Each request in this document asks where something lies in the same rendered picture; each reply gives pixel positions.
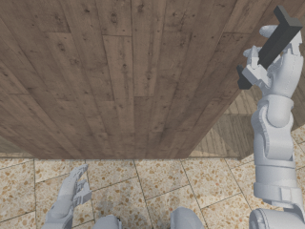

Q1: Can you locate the robot right hand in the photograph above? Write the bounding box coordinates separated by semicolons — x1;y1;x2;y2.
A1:
242;25;304;99

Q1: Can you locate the robot right thigh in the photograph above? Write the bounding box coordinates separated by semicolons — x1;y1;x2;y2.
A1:
170;207;205;229

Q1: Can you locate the robot left thigh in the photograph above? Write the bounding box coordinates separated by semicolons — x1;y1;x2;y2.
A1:
92;215;122;229

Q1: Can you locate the robot left hand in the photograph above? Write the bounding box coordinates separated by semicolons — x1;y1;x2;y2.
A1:
56;163;92;208

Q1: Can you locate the robot right upper arm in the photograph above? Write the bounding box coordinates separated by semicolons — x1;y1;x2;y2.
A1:
249;208;305;229

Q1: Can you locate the handle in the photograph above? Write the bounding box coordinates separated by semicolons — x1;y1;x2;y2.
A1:
236;5;303;90

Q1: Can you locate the wardrobe door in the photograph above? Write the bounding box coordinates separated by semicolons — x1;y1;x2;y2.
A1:
0;0;305;159
0;136;27;153

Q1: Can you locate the left robot forearm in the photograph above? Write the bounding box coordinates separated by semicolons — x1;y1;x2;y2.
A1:
41;199;74;229

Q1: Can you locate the right robot forearm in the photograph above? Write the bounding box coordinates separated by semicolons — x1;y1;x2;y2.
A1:
251;94;305;224

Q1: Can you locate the robot thigh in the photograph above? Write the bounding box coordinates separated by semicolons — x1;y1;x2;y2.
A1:
170;207;205;229
92;215;122;229

